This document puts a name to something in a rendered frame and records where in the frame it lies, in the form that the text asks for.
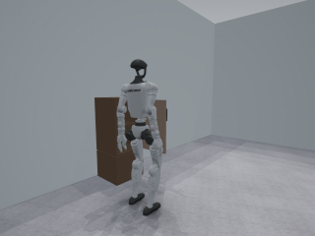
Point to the right robot forearm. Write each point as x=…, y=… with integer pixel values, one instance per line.
x=154, y=123

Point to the right robot shin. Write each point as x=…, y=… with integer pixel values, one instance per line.
x=153, y=182

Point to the robot left hand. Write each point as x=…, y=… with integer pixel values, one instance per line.
x=121, y=138

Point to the left robot forearm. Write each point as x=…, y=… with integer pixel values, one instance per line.
x=120, y=122

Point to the right robot thigh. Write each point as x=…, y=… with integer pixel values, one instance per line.
x=156, y=162

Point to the robot left upper arm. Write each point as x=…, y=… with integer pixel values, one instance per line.
x=121, y=108

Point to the robot right upper arm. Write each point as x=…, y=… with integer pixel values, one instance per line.
x=152, y=95

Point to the robot right hand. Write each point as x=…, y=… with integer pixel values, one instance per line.
x=157, y=145

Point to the cupboard door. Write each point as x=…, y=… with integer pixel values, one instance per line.
x=160, y=105

